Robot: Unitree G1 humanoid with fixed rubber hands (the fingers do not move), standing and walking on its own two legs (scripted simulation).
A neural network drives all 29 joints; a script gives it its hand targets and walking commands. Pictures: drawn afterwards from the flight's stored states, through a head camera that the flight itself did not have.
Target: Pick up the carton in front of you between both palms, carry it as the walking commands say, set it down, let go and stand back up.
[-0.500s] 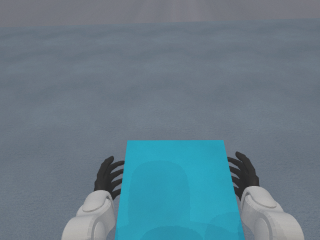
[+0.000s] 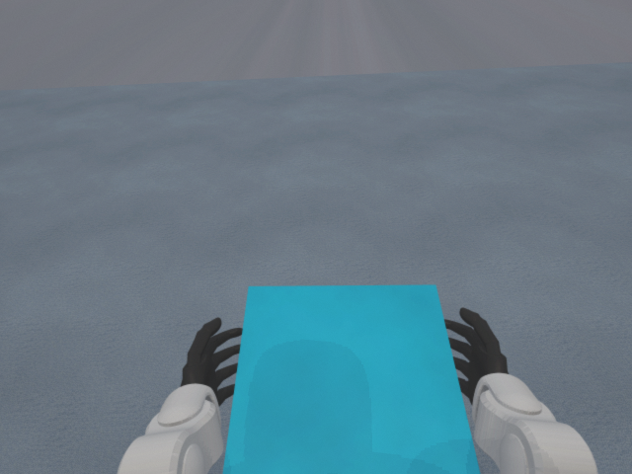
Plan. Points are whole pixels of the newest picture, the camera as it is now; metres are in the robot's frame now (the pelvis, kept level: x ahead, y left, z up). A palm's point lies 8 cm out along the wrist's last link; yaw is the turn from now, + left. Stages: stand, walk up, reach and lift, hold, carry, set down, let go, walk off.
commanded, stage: carry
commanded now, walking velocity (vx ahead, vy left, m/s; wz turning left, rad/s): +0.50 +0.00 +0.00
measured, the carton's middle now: (341, 412) +0.23 +0.00 +0.03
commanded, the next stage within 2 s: none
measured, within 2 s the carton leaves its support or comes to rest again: neither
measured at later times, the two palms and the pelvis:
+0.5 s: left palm (242, 220) +0.55 +0.15 +0.09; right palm (413, 208) +0.55 -0.15 +0.09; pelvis +0.33 +0.01 -0.01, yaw -1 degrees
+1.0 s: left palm (274, 134) +0.89 +0.12 +0.10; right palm (398, 128) +0.89 -0.18 +0.09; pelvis +0.67 -0.03 -0.01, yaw +0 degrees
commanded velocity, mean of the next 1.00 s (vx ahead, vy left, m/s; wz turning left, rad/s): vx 0.50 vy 0.00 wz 0.00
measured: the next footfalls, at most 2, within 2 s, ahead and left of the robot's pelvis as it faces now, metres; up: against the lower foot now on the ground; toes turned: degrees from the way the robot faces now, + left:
left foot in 0.50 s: +0.50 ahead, +0.11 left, +0.00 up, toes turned +13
right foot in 0.98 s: +0.82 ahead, -0.13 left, +0.00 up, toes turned -13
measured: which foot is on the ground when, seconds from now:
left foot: down 0.00-0.00, up 0.02-0.48, down 0.50-0.98, up 1.00-1.00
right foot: down 0.00-0.52, up 0.54-0.96, down 0.98-1.00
